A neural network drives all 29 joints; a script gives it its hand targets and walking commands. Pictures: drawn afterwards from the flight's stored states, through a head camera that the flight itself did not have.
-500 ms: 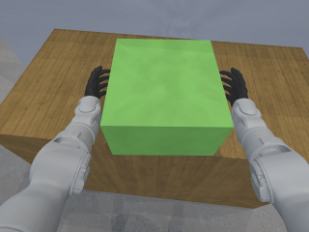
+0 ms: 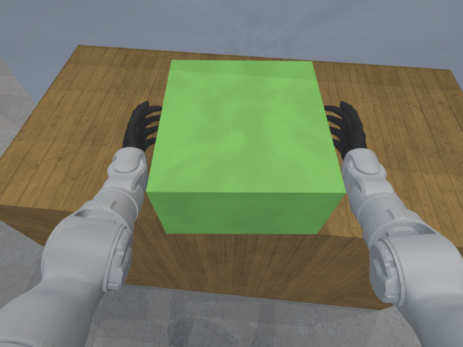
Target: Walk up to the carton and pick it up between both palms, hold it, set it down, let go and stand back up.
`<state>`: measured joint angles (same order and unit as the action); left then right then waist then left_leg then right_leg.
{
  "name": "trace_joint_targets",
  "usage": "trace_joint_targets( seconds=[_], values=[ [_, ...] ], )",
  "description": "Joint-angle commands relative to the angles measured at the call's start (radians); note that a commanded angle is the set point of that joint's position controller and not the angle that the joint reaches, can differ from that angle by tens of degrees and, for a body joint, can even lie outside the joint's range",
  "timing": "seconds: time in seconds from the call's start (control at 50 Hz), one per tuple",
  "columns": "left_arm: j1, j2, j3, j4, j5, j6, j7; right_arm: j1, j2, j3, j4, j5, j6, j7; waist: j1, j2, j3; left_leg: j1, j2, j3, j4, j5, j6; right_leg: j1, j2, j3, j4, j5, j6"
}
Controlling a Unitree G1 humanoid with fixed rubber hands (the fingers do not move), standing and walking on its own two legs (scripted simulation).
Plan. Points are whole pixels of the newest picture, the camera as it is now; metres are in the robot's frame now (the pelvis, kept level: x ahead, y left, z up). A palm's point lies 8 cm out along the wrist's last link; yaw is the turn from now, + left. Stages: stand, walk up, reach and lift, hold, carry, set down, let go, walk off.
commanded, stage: reach and lift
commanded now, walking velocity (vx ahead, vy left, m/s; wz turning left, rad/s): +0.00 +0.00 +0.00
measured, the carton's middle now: (241, 144) +0.49 +0.00 +0.03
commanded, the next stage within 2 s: none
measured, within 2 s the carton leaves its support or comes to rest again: leaves its support in 0.72 s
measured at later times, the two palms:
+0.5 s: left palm (135, 146) +0.45 +0.19 +0.07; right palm (354, 152) +0.44 -0.19 +0.07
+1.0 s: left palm (129, 153) +0.43 +0.20 +0.07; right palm (354, 158) +0.42 -0.18 +0.08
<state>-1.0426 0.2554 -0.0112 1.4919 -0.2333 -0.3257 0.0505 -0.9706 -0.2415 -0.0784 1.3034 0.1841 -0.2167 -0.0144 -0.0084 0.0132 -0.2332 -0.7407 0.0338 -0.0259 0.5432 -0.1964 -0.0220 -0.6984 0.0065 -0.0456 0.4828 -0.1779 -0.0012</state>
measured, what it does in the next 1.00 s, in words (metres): stands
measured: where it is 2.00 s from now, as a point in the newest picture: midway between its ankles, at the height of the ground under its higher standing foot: outside the picture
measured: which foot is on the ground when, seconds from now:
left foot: down 0.00-1.00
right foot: down 0.00-1.00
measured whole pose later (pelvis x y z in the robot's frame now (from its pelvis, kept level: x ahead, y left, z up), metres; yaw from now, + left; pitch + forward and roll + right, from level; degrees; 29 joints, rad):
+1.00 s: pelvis +0.00 +0.00 +0.02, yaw +0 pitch +15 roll -1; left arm -0.89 0.19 0.31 1.32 0.10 -0.42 0.01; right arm -0.80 -0.14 -0.44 1.21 -0.24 -0.48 -0.01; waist 0.01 -0.03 -0.11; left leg -0.48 0.03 0.03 0.32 -0.11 -0.01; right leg -0.43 -0.01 -0.04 0.25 -0.08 0.01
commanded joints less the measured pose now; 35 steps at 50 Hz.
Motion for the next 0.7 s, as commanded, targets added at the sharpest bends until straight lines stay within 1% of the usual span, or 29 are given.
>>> trace_joint_targets(
  seconds=[0.0, 0.02, 0.06, 0.08, 0.1, 0.12, 0.14, 0.16, 0.18, 0.2, 0.22, 0.24, 0.26, 0.28, 0.32, 0.36, 0.4, 0.42, 0.44, 0.46, 0.5, 0.52, 0.54, 0.56, 0.58, 0.6, 0.62, 0.66, 0.68],
  values=[
    [-0.530, -0.513, 0.020, -0.200, 0.181, -0.108, -0.160, -0.503, 0.543, 0.019, -0.213, -0.202, -0.095, 0.095, -0.017, 0.025, -0.587, 0.415, -0.031, 0.059, -0.032, 0.364, -0.049, 0.442, -0.021, -0.014, -0.034, 0.426, 0.024],
    [-0.531, -0.581, 0.039, -0.190, 0.213, -0.124, -0.181, -0.500, 0.617, 0.012, -0.232, -0.248, -0.112, 0.112, -0.020, 0.026, -0.583, 0.394, -0.033, 0.064, -0.053, 0.348, -0.044, 0.499, -0.026, -0.012, -0.039, 0.471, 0.032],
    [-0.497, -0.623, 0.061, -0.173, 0.256, -0.148, -0.192, -0.455, 0.674, -0.012, -0.234, -0.315, -0.130, 0.125, -0.024, 0.020, -0.568, 0.376, -0.030, 0.061, -0.082, 0.354, -0.036, 0.570, -0.029, -0.003, -0.036, 0.549, 0.033],
    [-0.486, -0.629, 0.074, -0.164, 0.273, -0.152, -0.193, -0.435, 0.663, -0.028, -0.226, -0.337, -0.136, 0.130, -0.026, 0.037, -0.555, 0.382, -0.030, 0.057, -0.097, 0.351, -0.041, 0.569, -0.031, -0.003, -0.046, 0.542, 0.033],
    [-0.473, -0.618, 0.080, -0.174, 0.277, -0.157, -0.191, -0.395, 0.668, -0.040, -0.211, -0.354, -0.138, 0.133, -0.036, 0.029, -0.522, 0.402, -0.030, 0.058, -0.106, 0.348, -0.041, 0.560, -0.026, -0.008, -0.057, 0.522, 0.032],
    [-0.474, -0.613, 0.095, -0.189, 0.290, -0.157, -0.186, -0.377, 0.667, -0.054, -0.199, -0.363, -0.138, 0.135, -0.031, 0.038, -0.507, 0.411, -0.029, 0.060, -0.112, 0.357, -0.044, 0.551, -0.029, -0.013, -0.066, 0.506, 0.029],
    [-0.473, -0.607, 0.100, -0.190, 0.302, -0.150, -0.185, -0.363, 0.666, -0.071, -0.191, -0.377, -0.135, 0.138, -0.035, 0.042, -0.469, 0.416, -0.029, 0.064, -0.118, 0.341, -0.047, 0.542, -0.026, -0.014, -0.083, 0.471, 0.027],
    [-0.457, -0.597, 0.111, -0.187, 0.313, -0.142, -0.186, -0.342, 0.665, -0.077, -0.172, -0.390, -0.126, 0.138, -0.034, 0.041, -0.433, 0.406, -0.028, 0.068, -0.129, 0.318, -0.040, 0.550, -0.026, -0.011, -0.091, 0.447, 0.026],
    [-0.434, -0.580, 0.133, -0.175, 0.323, -0.129, -0.187, -0.320, 0.657, -0.081, -0.164, -0.406, -0.118, 0.139, -0.032, 0.016, -0.399, 0.398, -0.030, 0.076, -0.147, 0.294, -0.032, 0.560, -0.026, -0.012, -0.096, 0.426, 0.027],
    [-0.414, -0.576, 0.142, -0.172, 0.329, -0.120, -0.189, -0.325, 0.658, -0.080, -0.184, -0.410, -0.116, 0.139, -0.023, 0.006, -0.381, 0.385, -0.030, 0.076, -0.160, 0.274, -0.026, 0.576, -0.026, -0.007, -0.103, 0.419, 0.033],
    [-0.408, -0.577, 0.136, -0.184, 0.331, -0.115, -0.187, -0.316, 0.652, -0.089, -0.188, -0.420, -0.118, 0.139, -0.028, 0.018, -0.384, 0.384, -0.037, 0.077, -0.171, 0.262, -0.023, 0.584, -0.033, -0.007, -0.105, 0.406, 0.029],
    [-0.403, -0.585, 0.132, -0.191, 0.333, -0.105, -0.185, -0.320, 0.663, -0.091, -0.205, -0.423, -0.120, 0.141, -0.024, 0.025, -0.379, 0.405, -0.034, 0.082, -0.175, 0.267, -0.026, 0.574, -0.028, -0.009, -0.112, 0.397, 0.028],
    [-0.395, -0.583, 0.130, -0.204, 0.338, -0.099, -0.183, -0.305, 0.652, -0.101, -0.192, -0.437, -0.119, 0.143, -0.022, 0.031, -0.365, 0.423, -0.032, 0.080, -0.172, 0.269, -0.029, 0.564, -0.025, -0.014, -0.124, 0.374, 0.026],
    [-0.388, -0.585, 0.138, -0.214, 0.348, -0.093, -0.179, -0.286, 0.647, -0.109, -0.180, -0.445, -0.115, 0.147, -0.020, 0.033, -0.357, 0.438, -0.030, 0.083, -0.170, 0.289, -0.032, 0.542, -0.019, -0.017, -0.125, 0.360, 0.022],
    [-0.387, -0.603, 0.115, -0.247, 0.351, -0.083, -0.168, -0.286, 0.640, -0.117, -0.194, -0.448, -0.122, 0.151, -0.022, 0.066, -0.394, 0.515, -0.018, 0.085, -0.151, 0.367, -0.053, 0.502, -0.011, -0.031, -0.136, 0.361, 0.010],
    [-0.374, -0.614, 0.118, -0.261, 0.354, -0.075, -0.163, -0.277, 0.646, -0.117, -0.201, -0.456, -0.120, 0.154, -0.016, 0.057, -0.393, 0.550, -0.012, 0.085, -0.141, 0.400, -0.058, 0.479, -0.002, -0.034, -0.152, 0.343, 0.003],
    [-0.364, -0.620, 0.132, -0.260, 0.364, -0.070, -0.160, -0.281, 0.645, -0.113, -0.209, -0.450, -0.123, 0.159, -0.004, 0.065, -0.394, 0.545, -0.018, 0.090, -0.140, 0.416, -0.057, 0.509, -0.006, -0.032, -0.149, 0.377, 0.006],
    [-0.349, -0.615, 0.127, -0.260, 0.356, -0.067, -0.161, -0.283, 0.647, -0.104, -0.220, -0.449, -0.126, 0.158, -0.004, 0.040, -0.384, 0.549, -0.016, 0.087, -0.138, 0.430, -0.052, 0.516, -0.004, -0.032, -0.144, 0.389, 0.007],
    [-0.359, -0.620, 0.131, -0.273, 0.360, -0.072, -0.161, -0.286, 0.653, -0.094, -0.220, -0.444, -0.131, 0.159, 0.005, 0.046, -0.399, 0.531, -0.017, 0.095, -0.138, 0.433, -0.055, 0.537, -0.007, -0.027, -0.140, 0.404, 0.013],
    [-0.342, -0.623, 0.126, -0.277, 0.358, -0.073, -0.162, -0.282, 0.660, -0.078, -0.225, -0.441, -0.140, 0.156, 0.007, 0.040, -0.398, 0.519, -0.020, 0.093, -0.135, 0.459, -0.052, 0.557, -0.006, -0.023, -0.133, 0.453, 0.013],
    [-0.317, -0.625, 0.130, -0.270, 0.366, -0.071, -0.165, -0.279, 0.660, -0.067, -0.228, -0.439, -0.151, 0.150, 0.008, 0.031, -0.398, 0.508, -0.022, 0.097, -0.138, 0.454, -0.042, 0.584, -0.010, -0.016, -0.125, 0.477, 0.019],
    [-0.322, -0.627, 0.133, -0.280, 0.371, -0.073, -0.166, -0.275, 0.666, -0.062, -0.230, -0.436, -0.158, 0.148, 0.017, 0.031, -0.387, 0.507, -0.024, 0.101, -0.138, 0.463, -0.047, 0.596, -0.008, -0.019, -0.127, 0.492, 0.018],
    [-0.328, -0.628, 0.130, -0.280, 0.372, -0.075, -0.166, -0.282, 0.663, -0.067, -0.231, -0.442, -0.163, 0.145, 0.016, 0.027, -0.407, 0.501, -0.020, 0.100, -0.139, 0.465, -0.047, 0.597, -0.008, -0.022, -0.128, 0.494, 0.018],
    [-0.325, -0.631, 0.120, -0.290, 0.364, -0.076, -0.166, -0.279, 0.659, -0.062, -0.223, -0.440, -0.171, 0.141, 0.007, 0.021, -0.410, 0.516, -0.020, 0.097, -0.138, 0.487, -0.050, 0.598, -0.004, -0.028, -0.123, 0.510, 0.018],
    [-0.348, -0.634, 0.116, -0.305, 0.360, -0.085, -0.162, -0.309, 0.660, -0.066, -0.247, -0.442, -0.186, 0.139, 0.009, 0.010, -0.438, 0.515, -0.019, 0.101, -0.130, 0.493, -0.053, 0.589, -0.001, -0.035, -0.118, 0.516, 0.023],
    [-0.345, -0.628, 0.130, -0.295, 0.363, -0.093, -0.162, -0.312, 0.668, -0.050, -0.247, -0.447, -0.196, 0.138, 0.024, -0.006, -0.430, 0.508, -0.024, 0.104, -0.128, 0.501, -0.042, 0.592, -0.002, -0.024, -0.120, 0.543, 0.026],
    [-0.363, -0.636, 0.122, -0.305, 0.361, -0.107, -0.163, -0.333, 0.676, -0.052, -0.268, -0.455, -0.215, 0.136, 0.022, 0.002, -0.451, 0.499, -0.024, 0.104, -0.138, 0.494, -0.046, 0.611, -0.005, -0.027, -0.122, 0.557, 0.029],
    [-0.370, -0.645, 0.125, -0.307, 0.365, -0.136, -0.163, -0.340, 0.680, -0.049, -0.268, -0.473, -0.252, 0.135, 0.028, -0.003, -0.479, 0.484, -0.023, 0.103, -0.143, 0.499, -0.046, 0.632, -0.005, -0.031, -0.119, 0.577, 0.030],
    [-0.405, -0.664, 0.111, -0.339, 0.365, -0.158, -0.157, -0.352, 0.672, -0.055, -0.268, -0.480, -0.277, 0.135, 0.019, 0.005, -0.508, 0.498, -0.023, 0.108, -0.142, 0.510, -0.056, 0.622, -0.005, -0.035, -0.116, 0.570, 0.028]
  ],
)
